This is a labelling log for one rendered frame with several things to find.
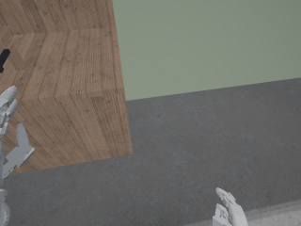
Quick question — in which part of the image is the left robot forearm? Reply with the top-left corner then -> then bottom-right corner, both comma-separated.
0,188 -> 11,226

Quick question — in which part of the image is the robot left hand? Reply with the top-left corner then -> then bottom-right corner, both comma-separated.
0,86 -> 35,188

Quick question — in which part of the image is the robot right hand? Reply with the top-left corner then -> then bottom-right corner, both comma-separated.
213,187 -> 249,226

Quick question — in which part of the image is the tap lever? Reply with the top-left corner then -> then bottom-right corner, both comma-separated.
0,49 -> 10,73

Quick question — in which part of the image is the counter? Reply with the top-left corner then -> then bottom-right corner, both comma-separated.
0,0 -> 133,174

